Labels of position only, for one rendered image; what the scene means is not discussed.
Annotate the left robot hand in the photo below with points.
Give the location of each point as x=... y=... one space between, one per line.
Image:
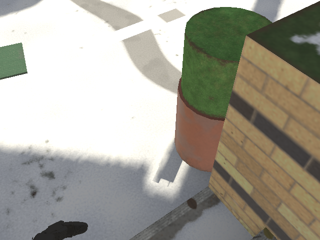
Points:
x=61 y=230

